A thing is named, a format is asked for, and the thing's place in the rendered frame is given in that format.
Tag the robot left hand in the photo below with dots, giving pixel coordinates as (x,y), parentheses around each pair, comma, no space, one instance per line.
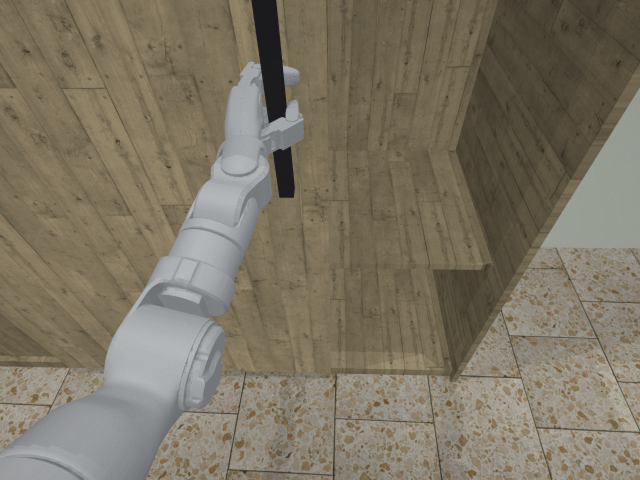
(245,114)

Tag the robot left upper arm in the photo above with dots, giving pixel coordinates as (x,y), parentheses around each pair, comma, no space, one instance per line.
(163,362)

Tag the left robot forearm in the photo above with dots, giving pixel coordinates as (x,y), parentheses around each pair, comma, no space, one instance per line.
(197,277)

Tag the handle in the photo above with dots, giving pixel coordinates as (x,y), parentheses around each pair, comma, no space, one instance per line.
(269,47)

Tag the wardrobe door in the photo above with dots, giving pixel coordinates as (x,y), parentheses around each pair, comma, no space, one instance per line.
(13,341)
(111,116)

